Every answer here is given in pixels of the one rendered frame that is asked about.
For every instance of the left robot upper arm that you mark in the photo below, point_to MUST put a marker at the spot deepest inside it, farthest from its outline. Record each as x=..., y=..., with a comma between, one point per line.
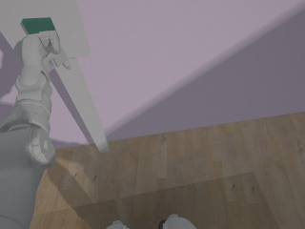
x=25, y=154

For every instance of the panel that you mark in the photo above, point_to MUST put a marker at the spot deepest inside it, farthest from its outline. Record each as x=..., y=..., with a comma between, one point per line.
x=68, y=24

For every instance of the robot left shin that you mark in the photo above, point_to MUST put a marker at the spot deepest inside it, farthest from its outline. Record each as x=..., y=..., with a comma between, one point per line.
x=117, y=222

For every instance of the robot right shin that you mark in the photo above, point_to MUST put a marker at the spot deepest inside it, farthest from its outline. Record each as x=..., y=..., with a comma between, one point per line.
x=173, y=216

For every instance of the robot left hand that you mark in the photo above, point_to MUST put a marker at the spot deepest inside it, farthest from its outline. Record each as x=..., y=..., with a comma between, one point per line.
x=34, y=53

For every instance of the robot shin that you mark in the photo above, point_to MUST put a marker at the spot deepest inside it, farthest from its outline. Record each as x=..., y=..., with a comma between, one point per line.
x=173, y=216
x=117, y=222

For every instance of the robot left forearm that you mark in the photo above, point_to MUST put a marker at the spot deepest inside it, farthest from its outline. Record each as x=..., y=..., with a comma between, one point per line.
x=32, y=107

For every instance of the button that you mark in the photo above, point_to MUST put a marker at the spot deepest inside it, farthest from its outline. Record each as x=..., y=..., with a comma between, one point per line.
x=36, y=25

